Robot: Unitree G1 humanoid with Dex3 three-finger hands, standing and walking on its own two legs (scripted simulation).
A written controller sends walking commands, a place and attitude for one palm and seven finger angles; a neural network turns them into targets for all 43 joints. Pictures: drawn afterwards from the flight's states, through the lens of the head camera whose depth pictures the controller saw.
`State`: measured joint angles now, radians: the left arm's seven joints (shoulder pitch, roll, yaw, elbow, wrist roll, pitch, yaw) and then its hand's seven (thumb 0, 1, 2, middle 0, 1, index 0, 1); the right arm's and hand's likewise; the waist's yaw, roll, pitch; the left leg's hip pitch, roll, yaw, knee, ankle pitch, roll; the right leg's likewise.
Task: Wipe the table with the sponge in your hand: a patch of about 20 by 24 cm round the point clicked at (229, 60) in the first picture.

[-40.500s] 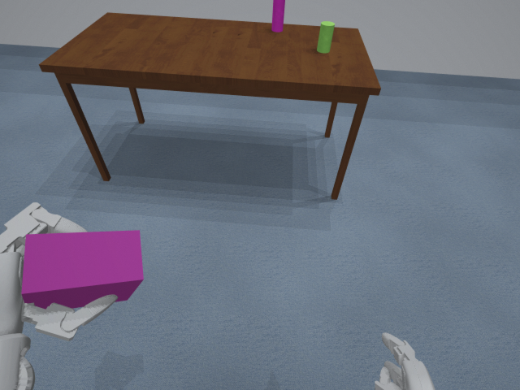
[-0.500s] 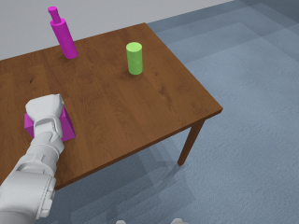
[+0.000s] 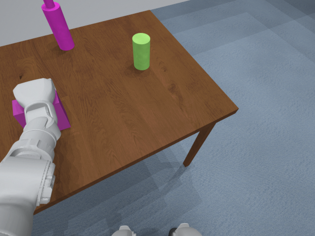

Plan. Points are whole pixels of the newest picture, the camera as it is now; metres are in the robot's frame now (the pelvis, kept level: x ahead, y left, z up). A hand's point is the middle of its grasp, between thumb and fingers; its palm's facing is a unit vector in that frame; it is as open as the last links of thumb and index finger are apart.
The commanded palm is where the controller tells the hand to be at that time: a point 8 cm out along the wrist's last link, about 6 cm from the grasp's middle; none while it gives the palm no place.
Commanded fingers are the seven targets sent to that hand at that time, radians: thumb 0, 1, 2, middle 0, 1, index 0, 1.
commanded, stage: wipe forward along the third lane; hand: left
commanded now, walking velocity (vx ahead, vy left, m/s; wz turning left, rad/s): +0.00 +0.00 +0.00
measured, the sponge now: (46, 118) +0.44 +0.31 -0.03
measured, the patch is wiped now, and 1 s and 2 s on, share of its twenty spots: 0.95 0.95 0.95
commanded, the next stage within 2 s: wipe back along the third lane in 0.12 s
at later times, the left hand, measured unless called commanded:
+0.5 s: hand (43, 105) +0.46 +0.31 +0.01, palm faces -0.11 +0.01 -0.99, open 10.1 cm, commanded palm +0.43 +0.28 +0.04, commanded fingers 0.00 0.10 1.30 -1.20 -1.60 -1.20 -1.60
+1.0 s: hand (49, 116) +0.42 +0.28 +0.01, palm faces -0.08 +0.00 -1.00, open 10.1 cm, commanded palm +0.38 +0.25 +0.04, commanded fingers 0.00 0.10 1.30 -1.20 -1.60 -1.20 -1.60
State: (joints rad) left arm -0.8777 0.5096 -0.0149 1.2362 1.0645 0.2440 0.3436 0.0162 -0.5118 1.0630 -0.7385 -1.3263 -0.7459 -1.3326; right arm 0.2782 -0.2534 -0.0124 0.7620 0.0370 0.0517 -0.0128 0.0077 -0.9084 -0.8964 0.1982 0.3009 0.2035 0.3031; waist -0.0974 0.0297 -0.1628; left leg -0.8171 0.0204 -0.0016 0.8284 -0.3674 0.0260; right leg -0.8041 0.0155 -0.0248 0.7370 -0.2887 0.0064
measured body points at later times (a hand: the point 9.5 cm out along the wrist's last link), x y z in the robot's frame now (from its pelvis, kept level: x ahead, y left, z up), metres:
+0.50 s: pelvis +0.01 +0.00 +0.00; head +0.11 +0.01 +0.44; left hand +0.46 +0.30 +0.07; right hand +0.04 -0.27 -0.12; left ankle +0.01 +0.10 -0.70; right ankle +0.03 -0.13 -0.70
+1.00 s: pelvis +0.04 +0.00 +0.02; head +0.10 +0.01 +0.46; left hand +0.42 +0.28 +0.07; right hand +0.18 -0.25 -0.11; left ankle +0.01 +0.10 -0.70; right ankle +0.03 -0.13 -0.70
